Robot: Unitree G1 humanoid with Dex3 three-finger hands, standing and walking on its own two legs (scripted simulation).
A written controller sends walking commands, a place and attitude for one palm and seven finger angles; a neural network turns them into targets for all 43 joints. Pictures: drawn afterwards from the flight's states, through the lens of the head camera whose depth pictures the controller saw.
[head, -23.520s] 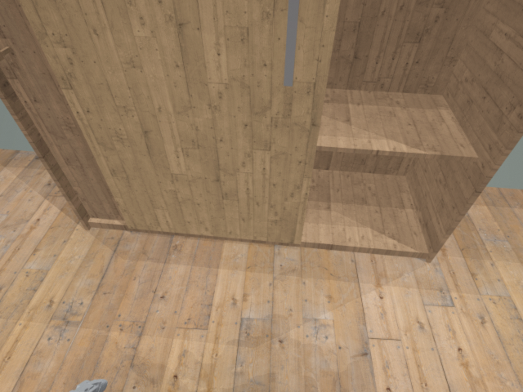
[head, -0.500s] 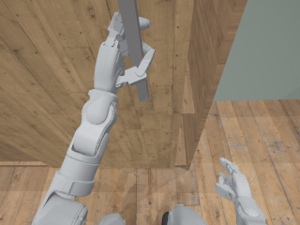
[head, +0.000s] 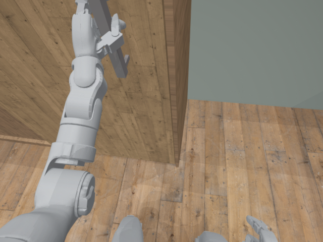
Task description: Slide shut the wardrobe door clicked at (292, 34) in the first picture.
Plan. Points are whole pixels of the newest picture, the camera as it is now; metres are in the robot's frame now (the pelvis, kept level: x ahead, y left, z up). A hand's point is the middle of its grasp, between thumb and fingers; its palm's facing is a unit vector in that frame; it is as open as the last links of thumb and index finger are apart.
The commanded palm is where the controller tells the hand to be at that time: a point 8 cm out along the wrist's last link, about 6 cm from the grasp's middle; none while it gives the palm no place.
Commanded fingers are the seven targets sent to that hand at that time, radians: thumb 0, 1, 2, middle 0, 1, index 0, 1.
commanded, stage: step sideways, sliding the door along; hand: left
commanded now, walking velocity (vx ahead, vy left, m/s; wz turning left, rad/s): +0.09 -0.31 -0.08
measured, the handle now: (106, 10) +0.51 +0.15 +0.26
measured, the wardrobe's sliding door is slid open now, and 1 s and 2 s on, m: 0.00 0.00 0.00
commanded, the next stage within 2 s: stop walking and hold the door there in 0.20 s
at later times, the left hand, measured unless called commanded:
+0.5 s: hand (117, 33) +0.47 +0.13 +0.23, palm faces +0.55 -0.79 -0.26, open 7.0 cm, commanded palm +0.43 +0.16 +0.22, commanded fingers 0.00 0.90 0.90 -0.45 -1.40 -0.45 -1.40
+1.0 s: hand (114, 32) +0.47 +0.13 +0.23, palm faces +0.53 -0.82 -0.24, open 6.6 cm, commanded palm +0.43 +0.17 +0.22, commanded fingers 0.00 0.90 0.90 -0.45 -1.40 -0.45 -1.40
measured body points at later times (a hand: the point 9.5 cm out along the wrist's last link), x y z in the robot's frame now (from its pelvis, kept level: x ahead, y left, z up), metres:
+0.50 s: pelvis +0.08 -0.20 -0.01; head +0.13 -0.22 +0.43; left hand +0.44 +0.17 +0.24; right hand +0.28 -0.41 -0.12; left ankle +0.00 +0.06 -0.68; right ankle +0.18 -0.34 -0.72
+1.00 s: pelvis +0.05 -0.20 +0.02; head +0.06 -0.20 +0.47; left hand +0.44 +0.17 +0.25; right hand +0.11 -0.53 -0.06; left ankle +0.05 -0.07 -0.71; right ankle +0.16 -0.34 -0.70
